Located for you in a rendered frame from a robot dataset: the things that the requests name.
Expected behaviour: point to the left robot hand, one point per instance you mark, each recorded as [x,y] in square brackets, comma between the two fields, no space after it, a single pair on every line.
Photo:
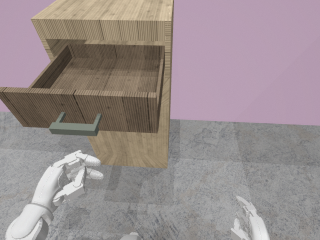
[49,191]

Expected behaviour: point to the cabinet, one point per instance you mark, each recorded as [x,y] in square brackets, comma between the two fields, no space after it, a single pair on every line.
[117,22]

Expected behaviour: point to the right robot hand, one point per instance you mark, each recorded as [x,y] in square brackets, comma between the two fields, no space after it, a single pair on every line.
[254,227]

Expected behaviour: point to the drawer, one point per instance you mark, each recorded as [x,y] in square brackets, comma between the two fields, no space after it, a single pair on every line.
[123,83]

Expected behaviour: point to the handle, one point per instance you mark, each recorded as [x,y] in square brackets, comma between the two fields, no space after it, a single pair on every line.
[77,129]

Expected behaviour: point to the robot left forearm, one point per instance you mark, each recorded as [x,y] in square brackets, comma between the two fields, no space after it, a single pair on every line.
[32,224]

